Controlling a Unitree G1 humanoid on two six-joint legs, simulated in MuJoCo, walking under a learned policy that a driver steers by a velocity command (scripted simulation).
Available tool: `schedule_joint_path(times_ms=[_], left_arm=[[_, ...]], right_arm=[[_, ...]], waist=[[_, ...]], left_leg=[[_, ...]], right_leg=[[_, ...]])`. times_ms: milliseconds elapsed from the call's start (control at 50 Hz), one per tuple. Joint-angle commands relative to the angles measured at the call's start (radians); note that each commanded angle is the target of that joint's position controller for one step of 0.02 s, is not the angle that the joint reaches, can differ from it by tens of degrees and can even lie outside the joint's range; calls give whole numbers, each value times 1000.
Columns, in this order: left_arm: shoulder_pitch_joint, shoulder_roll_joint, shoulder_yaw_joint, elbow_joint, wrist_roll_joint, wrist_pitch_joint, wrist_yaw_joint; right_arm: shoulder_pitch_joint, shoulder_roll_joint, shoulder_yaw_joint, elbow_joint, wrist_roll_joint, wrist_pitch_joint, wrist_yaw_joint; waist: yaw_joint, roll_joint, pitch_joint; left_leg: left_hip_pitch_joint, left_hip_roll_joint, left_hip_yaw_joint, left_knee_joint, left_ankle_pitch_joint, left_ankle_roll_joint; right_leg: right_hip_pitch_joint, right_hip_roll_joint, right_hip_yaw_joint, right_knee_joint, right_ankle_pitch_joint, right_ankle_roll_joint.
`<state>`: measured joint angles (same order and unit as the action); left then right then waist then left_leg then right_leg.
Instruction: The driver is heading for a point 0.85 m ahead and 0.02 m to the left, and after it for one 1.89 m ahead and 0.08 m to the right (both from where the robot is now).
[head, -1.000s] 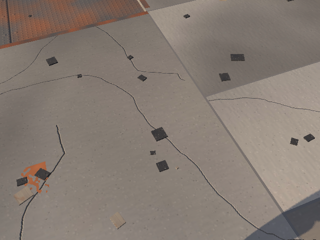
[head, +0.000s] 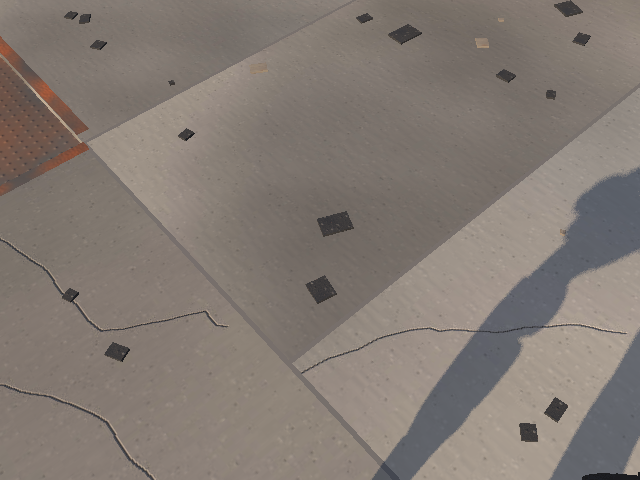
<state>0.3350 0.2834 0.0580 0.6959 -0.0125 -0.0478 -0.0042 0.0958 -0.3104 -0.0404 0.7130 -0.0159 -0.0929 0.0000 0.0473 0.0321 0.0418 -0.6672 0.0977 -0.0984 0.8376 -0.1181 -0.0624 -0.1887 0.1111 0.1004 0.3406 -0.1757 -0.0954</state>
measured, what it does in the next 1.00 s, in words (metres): walks ahead: left foot, then right foot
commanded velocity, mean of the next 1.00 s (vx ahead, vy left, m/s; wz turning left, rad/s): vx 0.50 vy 0.00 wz -0.13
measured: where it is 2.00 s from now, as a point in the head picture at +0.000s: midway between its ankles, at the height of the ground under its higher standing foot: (397, 338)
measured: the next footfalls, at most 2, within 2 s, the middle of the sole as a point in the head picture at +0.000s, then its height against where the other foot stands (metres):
left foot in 0.20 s outside the picture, level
right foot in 0.70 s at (435, 443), level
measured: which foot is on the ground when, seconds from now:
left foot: up 0.00-0.18, down 0.20-0.70, up 0.72-1.00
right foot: down 0.00-0.22, up 0.24-0.68, down 0.70-1.00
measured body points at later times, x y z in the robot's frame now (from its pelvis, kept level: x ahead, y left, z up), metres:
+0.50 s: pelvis +0.28 +0.05 +0.00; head +0.31 +0.05 +0.45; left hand +0.50 +0.26 -0.09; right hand +0.25 -0.23 -0.12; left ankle +0.26 +0.15 -0.75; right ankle +0.37 -0.13 -0.69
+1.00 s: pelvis +0.54 -0.06 +0.00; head +0.56 -0.07 +0.45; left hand +0.62 +0.22 -0.11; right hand +0.66 -0.34 -0.11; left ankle +0.69 +0.10 -0.68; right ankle +0.50 -0.14 -0.75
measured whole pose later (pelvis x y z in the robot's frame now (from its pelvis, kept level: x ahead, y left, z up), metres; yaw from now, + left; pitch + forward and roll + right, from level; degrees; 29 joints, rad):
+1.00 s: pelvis +0.54 -0.06 +0.00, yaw -4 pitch +0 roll -2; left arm 0.32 0.27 0.06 0.80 0.02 -0.09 -0.01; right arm 0.19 -0.31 -0.06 0.80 0.02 -0.05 0.01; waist 0.04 0.05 0.02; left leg -0.69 0.09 -0.09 0.91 -0.06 -0.01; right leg -0.06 0.05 -0.12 0.24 -0.19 -0.06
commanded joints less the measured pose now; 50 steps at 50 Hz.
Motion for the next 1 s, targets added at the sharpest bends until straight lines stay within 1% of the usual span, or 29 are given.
schedule_joint_path(times_ms=[20, 80, 140, 180, 200, 220, 240, 260, 280, 300, 320, 340, 380, 480, 560, 620, 660, 680, 700, 720, 740, 760, 780, 800, 820, 860, 900, 960, 1000], left_arm=[[-8, 178, 51, -60, -6, -9, 18], [35, 180, 54, -38, -15, -1, 21], [38, 163, 52, -26, -10, 6, 27], [29, 136, 44, -22, -3, 12, 24], [30, 91, 26, -30, 4, 10, 19], [135, 35, 6, -41, -1, 3, 18], [197, 49, 1, -38, -20, -6, 21], [112, 138, 20, -34, -28, -9, 20], [7, 156, 24, -53, -21, -9, 20], [-57, 145, 22, -71, -6, -12, 19], [-76, 132, 24, -77, 4, -15, 15], [-65, 113, 22, -75, 3, -15, 10], [-55, 77, 13, -70, 2, -14, 5], [-203, 32, -11, -111, 9, -27, -4], [-318, 34, -12, -138, -5, -36, -19], [-365, 51, -6, -163, -8, -41, -32], [-310, 80, 7, -152, -5, -43, -35], [-205, 109, 25, -121, 1, -43, -30], [-52, 158, 48, -81, 7, -40, -20], [92, 258, 70, -66, 29, -33, -10], [131, 244, 65, -45, 14, -26, -15], [87, 168, 42, -47, 8, -25, -14], [15, 142, 32, -52, 5, -26, -13], [-43, 115, 23, -53, 11, -29, -16], [-84, 91, 17, -52, 18, -36, -19], [-116, 80, 19, -35, 23, -56, -22], [-116, 91, 25, -12, 27, -70, -19], [-107, 103, 29, 20, 34, -72, -7], [-129, 118, 30, 25, 31, -66, 5]], right_arm=[[-81, -40, -6, -72, 6, -12, 5], [-139, -65, -13, -93, 21, -23, 16], [-107, -100, -29, -85, 23, -36, 26], [5, -117, -45, -53, 15, -45, 23], [114, -150, -58, -39, 0, -50, 17], [241, -231, -79, -23, -16, -47, 13], [319, -226, -87, 28, 14, -33, 26], [278, -146, -65, 14, 33, -30, 27], [225, -111, -53, 4, 25, -22, 24], [183, -91, -43, 3, 14, -17, 24], [159, -70, -35, 6, 7, -16, 22], [150, -62, -30, 9, 3, -17, 21], [161, -68, -31, 24, 13, -21, 19], [202, -129, -44, 62, 29, -11, 11], [275, -144, -42, 102, 39, 4, 10], [303, -155, -45, 126, 43, 20, 7], [290, -175, -51, 132, 44, 31, 1], [277, -172, -48, 130, 45, 35, -1], [274, -145, -36, 120, 35, 34, -3], [332, -56, -5, 82, 14, 19, -1], [377, -28, 8, 92, 19, -1, 5], [294, -125, -20, 84, 49, -9, 12], [223, -137, -24, 66, 60, -11, 14], [190, -124, -25, 64, 50, -7, 11], [194, -112, -29, 69, 41, 3, 9], [239, -65, -24, 87, 44, 30, 7], [218, -50, -26, 78, 43, 46, 2], [150, -42, -28, 54, 35, 45, 5], [94, -23, -20, 34, 24, 36, 18]], waist=[[6, -110, -43], [25, -123, -39], [2, -150, -44], [-55, -161, -78], [-106, -124, -182], [-102, 77, -333], [-101, 298, -364], [-125, 158, -224], [-129, 75, -124], [-114, 33, -54], [-89, 40, -30], [-70, 63, -28], [-59, 79, -39], [-98, 45, -19], [-140, 42, 1], [-134, 49, 16], [-84, 58, -15], [-23, 47, -79], [47, 24, -188], [64, -162, -359], [53, -307, -445], [65, -206, -305], [45, -160, -181], [17, -109, -114], [-16, -116, -71], [-56, -134, -58], [-66, -116, -30], [-57, -88, 2], [-47, -86, 14]], left_leg=[[141, -69, 50, -203, 189, -15], [173, -91, 24, -298, 207, -2], [202, -83, 8, -347, 126, 37], [353, -94, 48, -401, 85, 85], [551, -13, -16, -381, 72, 137], [908, 189, -337, -381, -15, 272], [1014, 306, -698, -517, -296, 366], [918, 278, -657, -559, -444, 330], [801, 238, -506, -562, -390, 292], [685, 193, -398, -584, -272, 282], [618, 159, -326, -604, -176, 275], [574, 132, -276, -624, -106, 268], [546, 113, -204, -651, 3, 283], [541, 93, -65, -691, 149, 279], [566, 97, -24, -674, 157, 257], [650, 141, -40, -632, 196, 238], [682, 145, -26, -550, 361, 216], [663, 112, 13, -426, 506, 195], [561, 64, 53, -231, 487, 164], [215, -47, 115, 150, 137, 98], [8, -139, 24, 347, -465, 80], [-95, -78, -20, 433, -435, 91], [-109, -35, 6, 411, -336, 98], [-76, -3, 21, 365, -261, 92], [-28, 23, 14, 322, -205, 85], [55, 35, 7, 300, -145, 68], [27, 31, -12, 264, -81, 53], [-14, 13, -26, 106, 76, 43], [67, -8, 39, -59, 190, 46]], right_leg=[[-87, -184, 144, -102, 160, -128], [-34, -216, 219, -61, 88, -114], [66, -264, 291, 20, 87, -95], [78, -235, 280, 120, 199, -67], [29, -183, 229, 303, 201, -36], [-248, -59, 114, 630, -33, 35], [-489, -17, 66, 864, -405, 72], [-583, -69, 107, 944, -354, 71], [-592, -108, 71, 948, -275, 70], [-576, -137, 44, 897, -219, 70], [-544, -171, 35, 836, -173, 69], [-497, -190, 20, 795, -147, 71], [-468, -201, -13, 726, -128, 82], [-451, -206, -60, 420, 92, 104], [-381, -170, -88, 260, 212, 103], [-379, -157, -85, 196, 149, 70], [-274, -131, -106, 155, 98, 39], [-116, -107, -131, 121, 110, 12], [127, -148, -94, 141, 132, -26], [521, -409, 264, 163, 108, -151], [615, -515, 598, 21, -60, -235], [515, -484, 515, -14, -164, -189], [371, -450, 374, -42, -121, -155], [246, -408, 278, -78, -51, -137], [152, -374, 200, -118, 13, -122], [51, -352, 105, -180, 88, -120], [21, -350, 22, -212, 167, -122], [41, -333, -93, -216, 314, -104], [10, -294, -198, -195, 455, -73]])
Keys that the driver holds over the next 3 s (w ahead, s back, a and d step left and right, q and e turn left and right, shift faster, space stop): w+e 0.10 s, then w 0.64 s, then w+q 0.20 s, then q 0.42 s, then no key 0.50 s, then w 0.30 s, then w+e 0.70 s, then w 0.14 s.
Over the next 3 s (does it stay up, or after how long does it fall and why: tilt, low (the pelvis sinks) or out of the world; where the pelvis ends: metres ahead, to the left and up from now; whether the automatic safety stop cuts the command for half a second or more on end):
stays up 1.28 -0.04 -0.01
